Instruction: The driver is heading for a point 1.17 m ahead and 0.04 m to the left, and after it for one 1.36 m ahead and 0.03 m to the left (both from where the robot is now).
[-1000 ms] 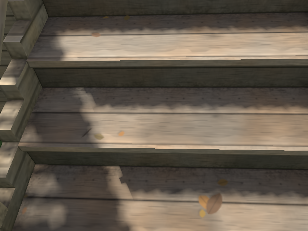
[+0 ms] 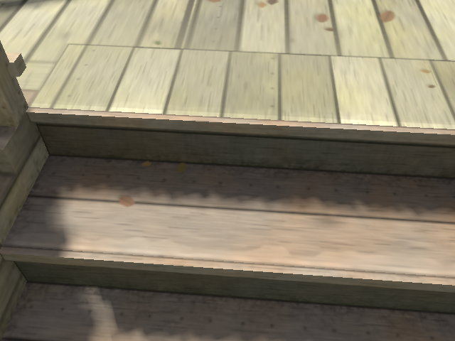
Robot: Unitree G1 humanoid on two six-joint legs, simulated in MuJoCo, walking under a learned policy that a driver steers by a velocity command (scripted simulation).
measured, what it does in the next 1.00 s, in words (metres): climbs: left foot 0.17 m higher, then right foot 0.17 m higher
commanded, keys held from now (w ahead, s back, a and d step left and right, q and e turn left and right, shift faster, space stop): w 1.00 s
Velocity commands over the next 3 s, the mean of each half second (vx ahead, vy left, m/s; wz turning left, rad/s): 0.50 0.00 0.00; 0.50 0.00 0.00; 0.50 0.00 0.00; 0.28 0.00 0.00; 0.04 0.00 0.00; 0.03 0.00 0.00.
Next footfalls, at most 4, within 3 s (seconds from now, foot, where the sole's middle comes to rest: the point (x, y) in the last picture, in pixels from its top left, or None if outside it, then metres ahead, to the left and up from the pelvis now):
0.32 left None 0.38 0.13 -0.55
0.82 right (283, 223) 0.68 -0.08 -0.38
1.36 left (198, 82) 1.01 0.14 -0.21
1.90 right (277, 40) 1.23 -0.08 -0.21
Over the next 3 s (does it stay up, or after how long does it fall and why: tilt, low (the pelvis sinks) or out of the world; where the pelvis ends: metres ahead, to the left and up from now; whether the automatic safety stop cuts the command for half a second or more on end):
stays up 1.09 0.02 0.55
